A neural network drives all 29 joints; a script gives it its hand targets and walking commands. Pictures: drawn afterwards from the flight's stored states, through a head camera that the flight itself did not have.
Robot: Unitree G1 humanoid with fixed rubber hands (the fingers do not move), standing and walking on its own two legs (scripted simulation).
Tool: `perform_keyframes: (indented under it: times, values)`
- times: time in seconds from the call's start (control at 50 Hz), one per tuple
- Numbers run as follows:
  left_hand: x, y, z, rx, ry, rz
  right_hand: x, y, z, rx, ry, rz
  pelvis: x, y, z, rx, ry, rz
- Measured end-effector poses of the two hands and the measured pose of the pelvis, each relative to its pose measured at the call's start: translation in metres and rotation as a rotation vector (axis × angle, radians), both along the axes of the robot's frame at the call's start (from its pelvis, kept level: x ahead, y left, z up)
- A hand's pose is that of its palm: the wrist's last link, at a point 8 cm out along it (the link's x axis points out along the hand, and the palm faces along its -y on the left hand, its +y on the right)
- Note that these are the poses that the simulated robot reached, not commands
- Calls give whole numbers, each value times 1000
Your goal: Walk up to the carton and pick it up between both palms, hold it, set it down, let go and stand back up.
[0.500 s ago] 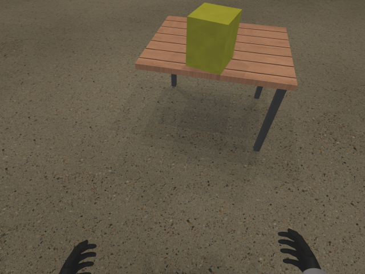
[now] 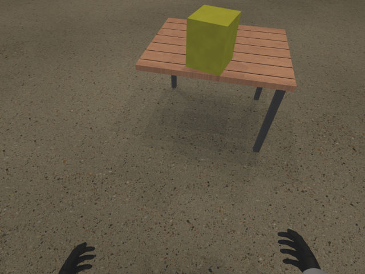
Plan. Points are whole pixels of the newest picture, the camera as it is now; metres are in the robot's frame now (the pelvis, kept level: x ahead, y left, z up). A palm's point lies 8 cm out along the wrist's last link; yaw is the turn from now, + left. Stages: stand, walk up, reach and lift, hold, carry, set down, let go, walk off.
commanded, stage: stand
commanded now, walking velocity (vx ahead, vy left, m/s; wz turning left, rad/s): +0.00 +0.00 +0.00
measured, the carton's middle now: (212, 40) +1.20 -0.16 -0.05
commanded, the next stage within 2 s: walk up in 0.06 s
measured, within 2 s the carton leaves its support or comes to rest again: neither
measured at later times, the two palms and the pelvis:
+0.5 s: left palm (68, 263) +0.17 +0.26 -0.07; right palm out of the picture +0.11 -0.35 -0.07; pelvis +0.03 -0.04 +0.00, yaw -2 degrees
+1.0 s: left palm (63, 228) +0.24 +0.30 -0.07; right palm (306, 199) +0.31 -0.32 -0.06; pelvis +0.18 -0.01 +0.01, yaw -3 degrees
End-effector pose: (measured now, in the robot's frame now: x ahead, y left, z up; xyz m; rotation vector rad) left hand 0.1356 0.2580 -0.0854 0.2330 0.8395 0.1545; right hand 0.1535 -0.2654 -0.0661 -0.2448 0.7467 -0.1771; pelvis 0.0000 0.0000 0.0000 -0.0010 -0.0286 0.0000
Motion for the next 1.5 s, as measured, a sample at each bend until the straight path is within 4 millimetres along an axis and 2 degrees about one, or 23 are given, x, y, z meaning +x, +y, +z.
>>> perform_keyframes:
  times: [0.3,0.38,0.44,0.48,0.54,0.64,0.72,0.86,0.96,1.04,1.08,1.18,1.34,1.44,1.5]
  values:
    - [-5,2,-1,0,16,-2,-4,-2,0,4,4,5,0,-1,1,1,-3,0]
    - [4,6,10,40,21,-32,-21,-26,3,-14,43,-31,5,-9,7,3,5,-8]
    - [17,5,16,73,16,-54,-39,-56,1,-46,95,-72,15,-22,7,2,-6,-22]
    - [28,1,20,88,7,-57,-43,-77,0,-58,115,-91,24,-32,6,10,-8,-26]
    - [28,-5,15,122,7,-38,-27,-101,-12,-65,112,-95,37,-49,-5,24,-11,-21]
    - [7,-8,23,150,114,-1,18,-102,-9,-26,95,-38,59,-60,5,40,6,-22]
    - [12,-5,35,174,157,5,44,-100,-7,0,81,-39,80,-59,12,47,7,-37]
    - [59,9,37,183,164,-8,84,-88,-5,6,101,-56,126,-45,15,33,19,-53]
    - [94,28,22,160,182,-8,134,-67,0,-19,87,-37,162,-25,10,4,39,-53]
    - [129,49,0,132,197,-15,173,-46,0,-53,62,-34,196,-1,-2,-27,43,-60]
    - [150,55,-6,120,198,-33,181,-38,1,-62,64,-42,210,9,-4,-22,32,-68]
    - [190,65,4,104,188,-48,189,-28,17,-78,106,-68,245,21,11,-39,17,-73]
    - [242,61,10,103,190,-37,219,-31,19,-74,146,-77,300,16,18,-39,-8,-73]
    - [281,45,14,120,184,-50,248,-49,9,-54,153,-92,335,-1,15,-18,-8,-77]
    - [305,30,13,140,182,-57,269,-64,-4,-35,168,-95,358,-17,8,2,8,-80]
